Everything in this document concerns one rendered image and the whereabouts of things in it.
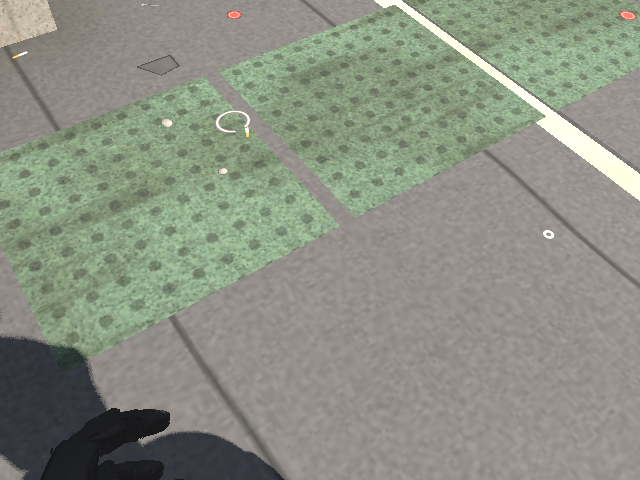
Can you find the robot left hand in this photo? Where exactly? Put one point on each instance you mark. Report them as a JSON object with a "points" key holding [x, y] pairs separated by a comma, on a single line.
{"points": [[77, 458]]}

